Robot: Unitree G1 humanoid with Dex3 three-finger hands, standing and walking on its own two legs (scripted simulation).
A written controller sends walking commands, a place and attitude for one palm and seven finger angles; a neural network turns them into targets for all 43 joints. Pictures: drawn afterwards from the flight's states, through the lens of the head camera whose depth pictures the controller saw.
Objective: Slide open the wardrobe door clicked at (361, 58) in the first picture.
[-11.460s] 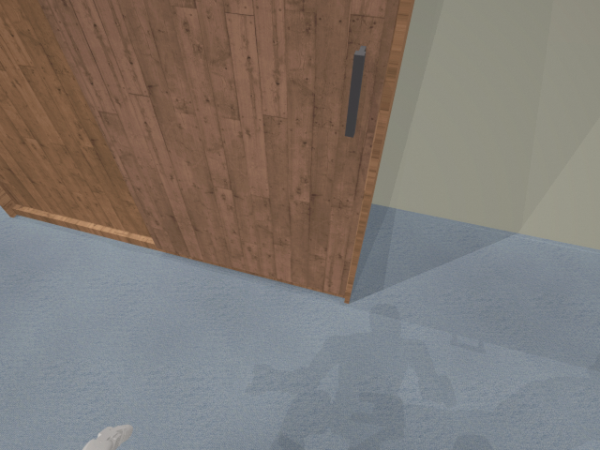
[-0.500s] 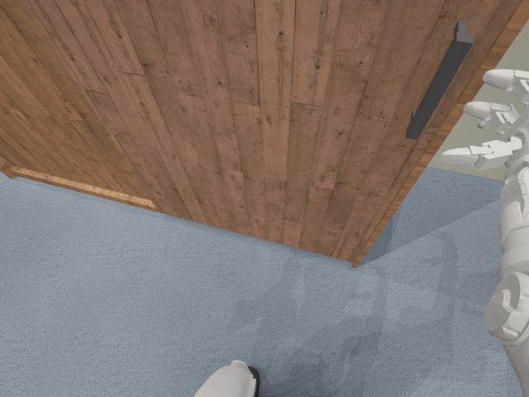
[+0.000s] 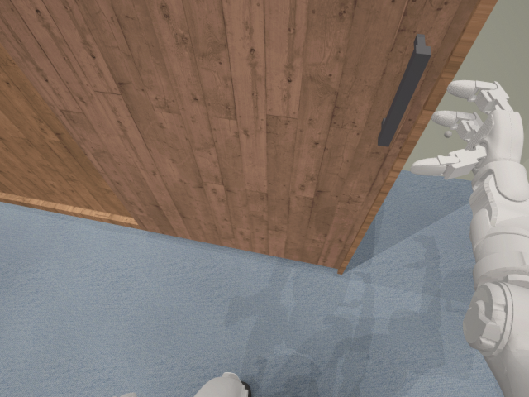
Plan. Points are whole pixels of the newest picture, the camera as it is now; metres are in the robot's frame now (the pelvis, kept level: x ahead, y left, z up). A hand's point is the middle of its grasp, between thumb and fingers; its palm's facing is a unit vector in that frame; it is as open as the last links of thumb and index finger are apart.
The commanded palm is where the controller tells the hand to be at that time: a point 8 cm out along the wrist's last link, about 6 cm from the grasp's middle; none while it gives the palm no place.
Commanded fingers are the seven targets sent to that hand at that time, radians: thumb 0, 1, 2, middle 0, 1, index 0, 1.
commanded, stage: feel for the door with the fingertips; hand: right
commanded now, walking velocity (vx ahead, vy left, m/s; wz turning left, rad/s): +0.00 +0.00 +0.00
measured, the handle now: (400, 95) +0.56 -0.12 +0.12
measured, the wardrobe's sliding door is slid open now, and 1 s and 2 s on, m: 0.00 0.00 0.00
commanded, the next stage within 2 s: slide the fingers in behind the handle in 0.90 s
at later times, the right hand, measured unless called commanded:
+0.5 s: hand (415, 129) +0.50 -0.14 +0.12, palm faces +0.06 +1.00 +0.00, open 14.0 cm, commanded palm +0.47 -0.19 +0.12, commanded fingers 0.00 0.50 -0.30 0.30 1.20 0.30 1.20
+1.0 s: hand (417, 119) +0.51 -0.14 +0.12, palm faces +0.07 +1.00 -0.03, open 13.8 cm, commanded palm +0.49 -0.19 +0.12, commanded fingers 0.00 0.50 -0.30 0.30 1.20 0.30 1.20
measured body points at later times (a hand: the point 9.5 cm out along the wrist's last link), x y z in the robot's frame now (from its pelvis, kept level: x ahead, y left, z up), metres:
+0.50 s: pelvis -0.01 +0.01 +0.00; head +0.08 +0.01 +0.44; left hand +0.00 +0.26 -0.12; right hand +0.49 -0.20 +0.12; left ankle +0.03 +0.11 -0.71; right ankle -0.05 -0.10 -0.71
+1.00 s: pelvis -0.02 +0.01 +0.00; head +0.09 +0.01 +0.43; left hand -0.02 +0.27 -0.12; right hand +0.50 -0.20 +0.13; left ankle +0.03 +0.11 -0.71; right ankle -0.05 -0.10 -0.71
